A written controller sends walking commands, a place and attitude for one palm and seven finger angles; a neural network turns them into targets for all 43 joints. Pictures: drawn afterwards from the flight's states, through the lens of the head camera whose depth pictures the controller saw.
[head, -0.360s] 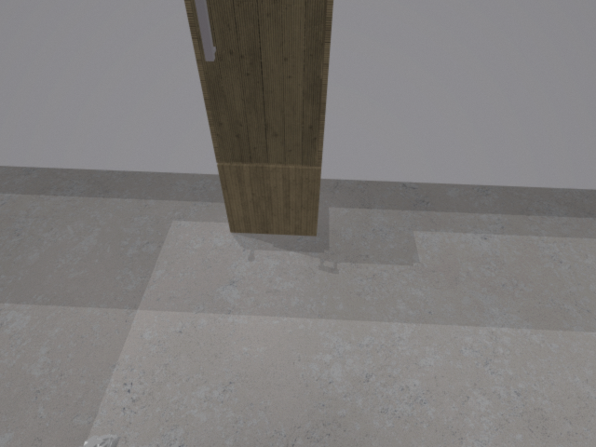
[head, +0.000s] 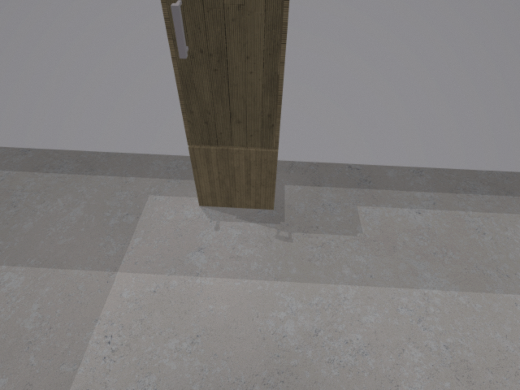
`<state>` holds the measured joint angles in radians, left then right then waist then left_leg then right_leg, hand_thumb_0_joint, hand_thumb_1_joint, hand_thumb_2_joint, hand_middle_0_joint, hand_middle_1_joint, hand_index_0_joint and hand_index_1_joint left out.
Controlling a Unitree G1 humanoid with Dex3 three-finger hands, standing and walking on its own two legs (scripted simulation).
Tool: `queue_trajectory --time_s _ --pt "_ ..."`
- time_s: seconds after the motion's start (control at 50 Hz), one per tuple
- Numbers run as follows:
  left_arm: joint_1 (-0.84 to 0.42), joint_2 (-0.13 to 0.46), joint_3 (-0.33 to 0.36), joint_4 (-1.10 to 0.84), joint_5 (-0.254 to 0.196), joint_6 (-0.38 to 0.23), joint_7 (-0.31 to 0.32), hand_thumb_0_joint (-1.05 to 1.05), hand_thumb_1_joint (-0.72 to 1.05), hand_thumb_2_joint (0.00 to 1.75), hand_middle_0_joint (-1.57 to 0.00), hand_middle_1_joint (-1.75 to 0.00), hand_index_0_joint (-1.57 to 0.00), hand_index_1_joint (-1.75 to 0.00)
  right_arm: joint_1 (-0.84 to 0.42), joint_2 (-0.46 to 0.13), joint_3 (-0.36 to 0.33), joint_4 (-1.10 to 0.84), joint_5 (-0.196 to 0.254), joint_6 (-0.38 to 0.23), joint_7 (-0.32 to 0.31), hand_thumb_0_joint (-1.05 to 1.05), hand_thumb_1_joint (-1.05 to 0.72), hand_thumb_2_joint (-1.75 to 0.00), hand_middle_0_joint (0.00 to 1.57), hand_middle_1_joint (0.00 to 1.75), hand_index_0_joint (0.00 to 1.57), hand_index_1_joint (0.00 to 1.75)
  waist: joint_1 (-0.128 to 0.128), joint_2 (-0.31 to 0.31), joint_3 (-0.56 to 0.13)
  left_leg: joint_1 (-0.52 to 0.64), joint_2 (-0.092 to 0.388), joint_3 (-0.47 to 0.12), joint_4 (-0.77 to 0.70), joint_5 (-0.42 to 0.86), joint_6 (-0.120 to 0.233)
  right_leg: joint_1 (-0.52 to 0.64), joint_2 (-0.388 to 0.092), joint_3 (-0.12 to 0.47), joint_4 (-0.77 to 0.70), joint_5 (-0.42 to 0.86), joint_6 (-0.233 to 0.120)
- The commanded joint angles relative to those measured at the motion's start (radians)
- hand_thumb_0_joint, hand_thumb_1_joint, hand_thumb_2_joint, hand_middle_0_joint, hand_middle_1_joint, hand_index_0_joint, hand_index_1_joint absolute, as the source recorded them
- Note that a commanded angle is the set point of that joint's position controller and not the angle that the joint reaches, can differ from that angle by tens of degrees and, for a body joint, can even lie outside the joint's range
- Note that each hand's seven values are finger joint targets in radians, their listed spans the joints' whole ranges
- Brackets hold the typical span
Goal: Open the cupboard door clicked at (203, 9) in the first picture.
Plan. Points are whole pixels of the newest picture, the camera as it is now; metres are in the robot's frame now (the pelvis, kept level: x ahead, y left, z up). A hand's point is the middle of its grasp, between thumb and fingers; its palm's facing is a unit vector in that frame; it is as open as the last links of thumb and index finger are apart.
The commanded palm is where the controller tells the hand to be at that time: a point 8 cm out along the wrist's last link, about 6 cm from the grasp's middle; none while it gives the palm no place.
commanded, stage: stand and wait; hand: left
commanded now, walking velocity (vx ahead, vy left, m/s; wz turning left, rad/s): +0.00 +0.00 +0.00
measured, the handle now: (181, 29) +1.06 +0.32 +0.12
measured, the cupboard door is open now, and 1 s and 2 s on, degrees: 0 0 0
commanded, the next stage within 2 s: look at it before walking up in 0.46 s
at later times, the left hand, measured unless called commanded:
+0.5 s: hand out of the picture +0.06 +0.24 -0.15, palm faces -0.02 -0.94 -0.34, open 7.4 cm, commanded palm none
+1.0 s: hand out of the picture +0.06 +0.24 -0.15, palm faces -0.02 -0.94 -0.34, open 7.4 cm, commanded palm none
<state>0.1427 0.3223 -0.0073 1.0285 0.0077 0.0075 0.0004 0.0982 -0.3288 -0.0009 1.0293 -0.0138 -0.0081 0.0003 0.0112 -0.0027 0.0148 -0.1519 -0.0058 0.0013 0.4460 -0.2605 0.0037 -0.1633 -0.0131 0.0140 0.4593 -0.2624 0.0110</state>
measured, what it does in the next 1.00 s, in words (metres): stands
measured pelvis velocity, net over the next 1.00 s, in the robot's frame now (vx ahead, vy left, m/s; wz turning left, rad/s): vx -0.01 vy -0.01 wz -0.01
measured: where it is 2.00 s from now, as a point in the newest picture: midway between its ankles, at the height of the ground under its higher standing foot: outside the picture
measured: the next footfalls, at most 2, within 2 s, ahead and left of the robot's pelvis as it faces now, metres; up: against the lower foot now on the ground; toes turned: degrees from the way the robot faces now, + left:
none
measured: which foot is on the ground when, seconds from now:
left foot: down 0.00-1.00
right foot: down 0.00-1.00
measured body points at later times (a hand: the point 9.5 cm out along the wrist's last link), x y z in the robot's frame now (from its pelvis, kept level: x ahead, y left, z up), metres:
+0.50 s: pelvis -0.01 -0.01 +0.00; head -0.01 -0.01 +0.45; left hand +0.06 +0.29 -0.13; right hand +0.06 -0.30 -0.13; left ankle -0.01 +0.12 -0.74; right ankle -0.01 -0.13 -0.74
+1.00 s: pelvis -0.01 -0.01 +0.00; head -0.01 -0.01 +0.45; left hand +0.06 +0.29 -0.13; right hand +0.07 -0.31 -0.13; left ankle -0.01 +0.12 -0.74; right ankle -0.01 -0.13 -0.74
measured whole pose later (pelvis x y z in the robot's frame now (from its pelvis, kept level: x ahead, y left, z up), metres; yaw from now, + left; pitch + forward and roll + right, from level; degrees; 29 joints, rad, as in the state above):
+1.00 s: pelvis -0.01 -0.01 +0.00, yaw +0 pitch -2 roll +0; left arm 0.15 0.33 0.00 1.09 0.01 0.00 0.00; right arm 0.12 -0.34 0.00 1.11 -0.01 -0.01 0.00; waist 0.01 0.00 0.03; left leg -0.13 0.01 0.00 0.37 -0.21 -0.01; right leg -0.15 0.00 0.02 0.39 -0.21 0.00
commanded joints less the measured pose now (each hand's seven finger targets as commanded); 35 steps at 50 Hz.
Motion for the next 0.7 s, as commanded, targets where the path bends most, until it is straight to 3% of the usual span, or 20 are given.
queue_trajectory --time_s 0.0,0.46,0.68 --pt "-0.053 0.217 0.046 -0.065 0.003 -0.029 0.012 0.00 0.90 0.90 -0.20 -0.30 -0.20 -0.30 -0.048 -0.202 -0.042 -0.054 0.000 -0.026 -0.016 0.00 -0.90 -0.90 0.20 0.30 0.20 0.30 -0.010 0.001 -0.051 0.003 0.110 -0.087 -0.085 0.192 0.034 0.004 -0.104 0.087 -0.083 0.191 -0.046" --pt "-0.049 0.223 0.041 -0.012 0.003 -0.030 0.011 0.00 0.90 0.90 -0.20 -0.30 -0.20 -0.30 -0.017 -0.212 -0.033 0.016 0.004 -0.025 -0.013 0.00 -0.90 -0.90 0.20 0.30 0.20 0.30 -0.008 -0.008 -0.021 -0.005 0.119 -0.096 -0.132 0.124 0.026 -0.009 -0.103 0.102 -0.130 0.101 -0.043" --pt "-0.048 0.220 0.042 -0.016 0.004 -0.034 0.011 0.00 0.90 0.90 -0.20 -0.30 -0.20 -0.30 -0.017 -0.212 -0.034 0.016 0.004 -0.027 -0.013 0.00 -0.90 -0.90 0.20 0.30 0.20 0.30 -0.010 -0.011 -0.039 0.015 0.121 -0.096 -0.129 0.159 0.025 0.000 -0.103 0.105 -0.132 0.142 -0.043"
